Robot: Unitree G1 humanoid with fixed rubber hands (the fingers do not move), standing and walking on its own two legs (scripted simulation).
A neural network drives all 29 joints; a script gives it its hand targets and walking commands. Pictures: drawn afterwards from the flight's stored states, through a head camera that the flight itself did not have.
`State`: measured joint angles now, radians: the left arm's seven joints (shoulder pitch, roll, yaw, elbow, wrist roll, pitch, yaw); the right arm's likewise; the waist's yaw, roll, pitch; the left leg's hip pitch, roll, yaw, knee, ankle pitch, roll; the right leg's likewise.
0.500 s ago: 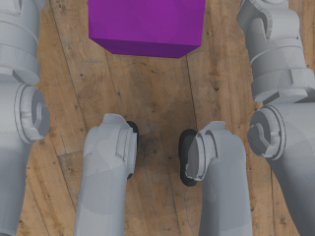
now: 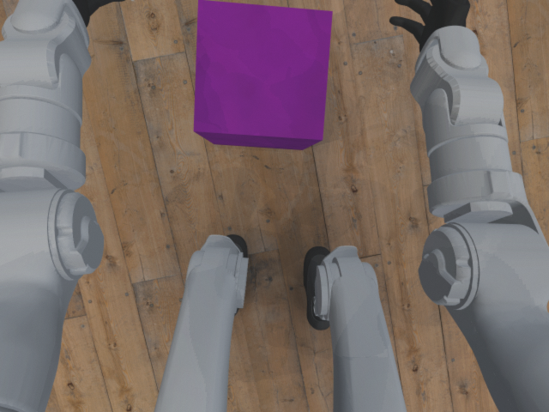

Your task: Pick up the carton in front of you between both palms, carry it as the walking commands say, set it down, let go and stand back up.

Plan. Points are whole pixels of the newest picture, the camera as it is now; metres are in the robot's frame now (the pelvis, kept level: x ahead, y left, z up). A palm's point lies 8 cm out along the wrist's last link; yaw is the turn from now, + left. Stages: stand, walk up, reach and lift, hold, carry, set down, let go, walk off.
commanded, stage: set down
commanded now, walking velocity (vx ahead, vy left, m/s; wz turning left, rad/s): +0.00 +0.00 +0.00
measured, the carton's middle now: (261, 91) +0.55 +0.07 -0.40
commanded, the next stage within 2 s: let go in 0.30 s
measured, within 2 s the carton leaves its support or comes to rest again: neither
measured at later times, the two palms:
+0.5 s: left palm out of the picture +0.52 +0.28 +0.02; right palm (537, 5) +0.53 -0.13 +0.02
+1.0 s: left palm out of the picture +0.34 +0.25 +0.13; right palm out of the picture +0.36 -0.20 +0.13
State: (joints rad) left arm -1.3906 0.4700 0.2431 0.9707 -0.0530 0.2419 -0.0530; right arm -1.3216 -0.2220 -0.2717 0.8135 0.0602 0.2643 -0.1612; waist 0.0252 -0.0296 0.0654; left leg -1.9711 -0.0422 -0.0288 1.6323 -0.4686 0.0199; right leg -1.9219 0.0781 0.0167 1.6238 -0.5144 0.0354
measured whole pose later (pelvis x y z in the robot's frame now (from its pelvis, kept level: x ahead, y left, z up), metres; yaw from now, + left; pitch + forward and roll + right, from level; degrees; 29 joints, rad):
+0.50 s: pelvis +0.03 +0.00 +0.13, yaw +2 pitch +44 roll -2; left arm -1.14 0.36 0.35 0.91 0.13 0.18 -0.10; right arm -1.04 -0.15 -0.30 0.72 -0.10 0.22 -0.09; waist 0.02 -0.02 0.00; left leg -1.52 -0.05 -0.05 1.04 -0.29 0.02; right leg -1.47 0.06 0.04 1.03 -0.33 0.03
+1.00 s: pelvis +0.08 +0.00 +0.22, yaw +3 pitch +23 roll +0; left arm -0.19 0.22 0.16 0.61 0.02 0.00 -0.08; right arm -0.16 -0.15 -0.12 0.56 -0.04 0.02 0.01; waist 0.01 -0.01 -0.05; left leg -0.78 -0.04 -0.05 0.63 -0.24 0.01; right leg -0.75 0.04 0.06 0.64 -0.28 0.00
